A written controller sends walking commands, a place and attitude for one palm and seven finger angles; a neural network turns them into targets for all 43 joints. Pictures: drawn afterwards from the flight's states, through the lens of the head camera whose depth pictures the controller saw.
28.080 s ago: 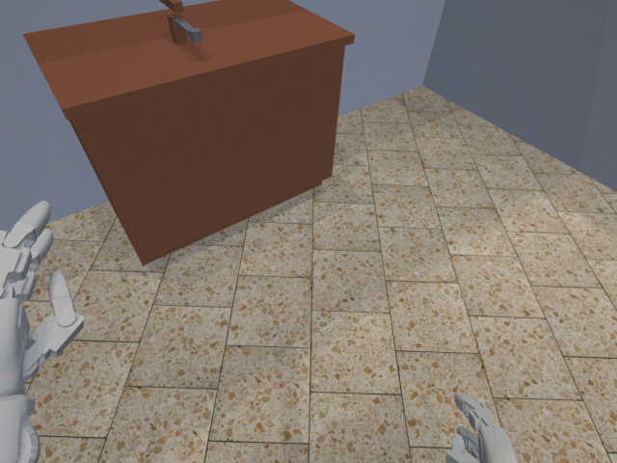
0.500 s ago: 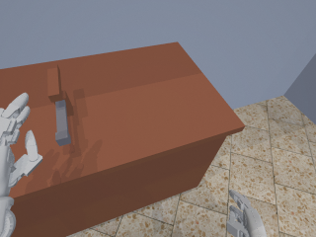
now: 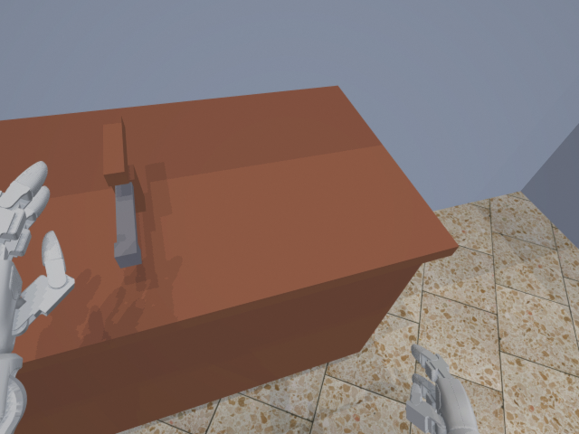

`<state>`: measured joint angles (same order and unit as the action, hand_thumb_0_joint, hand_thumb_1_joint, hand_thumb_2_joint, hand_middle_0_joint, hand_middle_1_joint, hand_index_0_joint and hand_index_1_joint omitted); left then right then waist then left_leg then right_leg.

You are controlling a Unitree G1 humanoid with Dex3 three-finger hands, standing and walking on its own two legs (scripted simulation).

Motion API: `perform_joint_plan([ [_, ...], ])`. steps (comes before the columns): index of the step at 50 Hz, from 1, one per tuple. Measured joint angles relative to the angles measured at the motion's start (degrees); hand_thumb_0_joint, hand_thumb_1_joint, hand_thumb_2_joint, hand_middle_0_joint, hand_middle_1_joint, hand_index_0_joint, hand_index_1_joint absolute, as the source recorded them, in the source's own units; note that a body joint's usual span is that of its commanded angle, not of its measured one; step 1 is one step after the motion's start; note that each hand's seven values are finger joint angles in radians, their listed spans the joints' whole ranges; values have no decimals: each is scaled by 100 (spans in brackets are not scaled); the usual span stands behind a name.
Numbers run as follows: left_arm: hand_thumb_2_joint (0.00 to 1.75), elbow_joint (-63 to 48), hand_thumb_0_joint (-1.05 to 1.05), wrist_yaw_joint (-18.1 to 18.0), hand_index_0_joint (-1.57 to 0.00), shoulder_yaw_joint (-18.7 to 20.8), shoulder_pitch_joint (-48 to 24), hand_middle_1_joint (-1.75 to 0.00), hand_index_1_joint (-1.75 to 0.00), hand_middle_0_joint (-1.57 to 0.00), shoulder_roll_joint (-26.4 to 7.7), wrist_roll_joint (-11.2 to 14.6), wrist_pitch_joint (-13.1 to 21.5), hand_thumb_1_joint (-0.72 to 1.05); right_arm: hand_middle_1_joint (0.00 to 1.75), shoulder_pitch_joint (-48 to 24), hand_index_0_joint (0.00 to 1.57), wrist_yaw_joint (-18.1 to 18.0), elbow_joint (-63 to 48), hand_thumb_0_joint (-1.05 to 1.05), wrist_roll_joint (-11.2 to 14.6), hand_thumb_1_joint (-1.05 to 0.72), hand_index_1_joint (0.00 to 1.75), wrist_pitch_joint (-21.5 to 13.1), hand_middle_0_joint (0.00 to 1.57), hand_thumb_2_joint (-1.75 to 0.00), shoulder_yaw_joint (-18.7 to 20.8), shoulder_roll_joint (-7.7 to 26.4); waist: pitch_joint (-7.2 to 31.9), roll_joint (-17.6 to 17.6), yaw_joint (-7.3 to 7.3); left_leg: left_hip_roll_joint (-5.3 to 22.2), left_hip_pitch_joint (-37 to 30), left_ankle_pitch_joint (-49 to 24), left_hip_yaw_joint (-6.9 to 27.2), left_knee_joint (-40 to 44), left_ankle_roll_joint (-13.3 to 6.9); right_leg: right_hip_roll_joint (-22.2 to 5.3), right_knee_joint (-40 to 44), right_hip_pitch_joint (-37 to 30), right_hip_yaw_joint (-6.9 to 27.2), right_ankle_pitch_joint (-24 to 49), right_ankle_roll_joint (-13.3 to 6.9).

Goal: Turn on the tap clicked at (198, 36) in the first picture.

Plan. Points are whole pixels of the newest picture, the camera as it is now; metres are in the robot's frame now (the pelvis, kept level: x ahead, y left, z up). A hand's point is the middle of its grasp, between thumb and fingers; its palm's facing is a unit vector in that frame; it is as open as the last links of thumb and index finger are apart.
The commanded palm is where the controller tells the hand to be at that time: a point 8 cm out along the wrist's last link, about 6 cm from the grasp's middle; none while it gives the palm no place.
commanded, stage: come to a stop and stand still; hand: left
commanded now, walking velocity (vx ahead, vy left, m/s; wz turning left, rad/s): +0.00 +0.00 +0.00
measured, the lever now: (128, 253) +0.32 +0.26 +0.05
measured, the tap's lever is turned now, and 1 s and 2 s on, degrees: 0 0 0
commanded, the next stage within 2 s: look again from close up in 0.02 s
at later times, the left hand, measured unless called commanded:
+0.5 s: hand (71, 286) +0.21 +0.24 +0.16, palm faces +0.37 -0.85 -0.37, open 7.4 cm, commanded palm +0.16 +0.28 +0.17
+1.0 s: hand (73, 319) +0.19 +0.23 +0.15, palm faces +0.54 -0.78 -0.32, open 7.4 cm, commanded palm +0.14 +0.26 +0.16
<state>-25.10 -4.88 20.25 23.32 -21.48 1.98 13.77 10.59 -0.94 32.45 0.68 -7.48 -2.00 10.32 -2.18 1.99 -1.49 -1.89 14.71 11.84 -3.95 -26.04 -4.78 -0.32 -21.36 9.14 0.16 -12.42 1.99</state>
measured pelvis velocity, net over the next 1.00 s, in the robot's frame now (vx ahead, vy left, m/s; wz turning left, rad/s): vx -0.03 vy -0.07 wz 0.08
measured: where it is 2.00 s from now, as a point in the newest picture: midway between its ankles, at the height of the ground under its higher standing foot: outside the picture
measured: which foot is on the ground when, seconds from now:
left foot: down 0.00-1.00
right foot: down 0.00-1.00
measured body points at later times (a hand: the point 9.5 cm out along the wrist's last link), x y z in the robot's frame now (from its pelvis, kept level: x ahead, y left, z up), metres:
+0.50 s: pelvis +0.00 -0.01 +0.00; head +0.02 +0.02 +0.45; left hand +0.19 +0.29 +0.18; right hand +0.18 -0.22 -0.07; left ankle +0.02 +0.06 -0.74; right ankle -0.01 -0.15 -0.74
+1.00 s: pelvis -0.03 -0.07 -0.02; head -0.03 -0.08 +0.43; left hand +0.15 +0.27 +0.17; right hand +0.19 -0.27 -0.10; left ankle +0.02 +0.06 -0.74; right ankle -0.01 -0.14 -0.74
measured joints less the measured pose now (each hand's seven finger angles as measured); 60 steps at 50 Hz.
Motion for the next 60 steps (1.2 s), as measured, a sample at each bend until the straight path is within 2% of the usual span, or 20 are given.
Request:
perform_joint_plan([
  [10,89,-44,1,-32,-21,-16,28,-30,-30,-21,57,17,-40,89,30,29,21,-21,43,2,15,-90,30,77,20,-90,39,69,-27,-69,-66,-17,-37,-32,21,72,0,-13,83,-50,-21,30,4],
  [26,89,-43,1,-48,-21,-57,141,-30,-30,-21,45,37,-103,89,30,78,21,-62,53,2,33,-90,30,144,20,-90,68,93,-13,-125,-8,7,-86,-88,61,149,44,16,147,-101,-58,66,-41],
  [27,89,-43,1,-46,-21,-114,-86,-30,-30,-21,-171,-28,-144,89,30,205,21,-214,-154,2,132,-90,30,198,20,-90,-52,173,-64,-153,-36,9,-17,-67,128,48,40,59,46,-67,-57,-9,9],
  [28,89,102,1,72,-21,-91,-549,-30,-30,-22,-472,-221,-161,89,30,306,20,-272,-225,2,60,-90,30,139,20,-90,-75,206,-136,-129,-128,-29,34,-48,188,-49,48,60,-147,3,-65,-43,-87],
  [29,89,317,1,176,-22,-41,-1018,-30,-30,-22,-677,-201,-257,88,30,315,20,-215,-157,2,-3,-90,29,98,20,-90,-64,213,-166,-97,-180,-78,68,-53,235,-93,75,21,-341,84,-105,-142,-163],
  [30,89,489,1,295,-22,64,-1384,-30,-30,-22,-755,-65,-458,88,30,267,20,-118,-26,2,-49,-90,29,77,20,-90,-74,224,-138,-66,-204,-113,102,-72,253,-105,104,-14,-503,179,-124,-228,-199],
  [33,89,702,1,546,-22,424,-1746,-30,-30,-22,-543,446,-1212,89,30,40,21,78,273,2,-2,-90,30,96,20,-90,-113,265,23,-81,-213,-116,120,-76,153,-132,139,-55,-749,325,-112,-353,-197],
  [35,89,711,1,624,-21,414,-1556,-30,-30,-21,-321,464,-1576,89,30,-70,21,131,285,2,43,-90,30,126,20,-90,-110,312,102,-181,-163,-84,158,-29,103,-226,147,-40,-848,380,-95,-391,-170],
  [37,90,685,1,653,-21,234,-1192,-30,-30,-21,-173,361,-1700,90,30,-169,21,133,234,2,56,-90,30,157,20,-90,-106,345,133,-266,-87,-56,233,15,107,-351,162,-14,-982,460,-103,-431,-202],
  [39,90,632,1,600,-21,40,-807,-30,-30,-21,-79,293,-1580,90,30,-246,21,95,185,2,12,-90,30,166,20,-90,-90,334,147,-293,-39,-18,352,58,132,-502,194,20,-1136,574,-132,-484,-249],
  [42,89,592,1,376,-21,-112,-492,-30,-30,-21,20,275,-1085,89,30,-288,21,5,211,2,-60,-90,30,104,20,-90,-46,281,154,-258,-75,54,559,146,216,-783,274,90,-1386,747,-220,-584,-332],
  [46,89,803,1,43,-22,-11,-769,-30,-30,-22,28,250,-610,89,30,-258,21,-103,396,2,-71,-90,30,34,20,-90,-38,267,177,-254,-201,121,792,256,429,-1128,392,167,-1643,881,-435,-717,-457],
  [48,89,1007,1,13,-22,91,-1008,-30,-30,-22,-3,298,-642,89,30,-247,21,-168,496,2,-38,-90,30,39,20,-90,-71,284,200,-299,-244,145,857,296,528,-1241,435,200,-1712,901,-533,-766,-513],
  [51,89,1266,1,113,-21,123,-1256,-30,-30,-21,-69,409,-932,89,30,-212,21,-280,569,2,15,-90,30,40,20,-90,-105,319,240,-417,-285,189,887,343,629,-1330,483,255,-1736,881,-627,-809,-569],
  [55,90,1385,1,302,-21,31,-1212,-30,-30,-21,-111,554,-1205,89,30,-191,21,-364,577,2,61,-90,30,-19,20,-90,-81,345,295,-576,-257,264,913,423,657,-1405,549,335,-1746,886,-642,-856,-613],
  [60,89,1045,1,322,-21,13,-778,-30,-30,-21,-26,726,-1092,89,30,-82,21,-339,525,2,60,-90,30,-138,20,-90,16,345,410,-585,-195,310,971,546,600,-1449,625,375,-1817,982,-578,-965,-673],
])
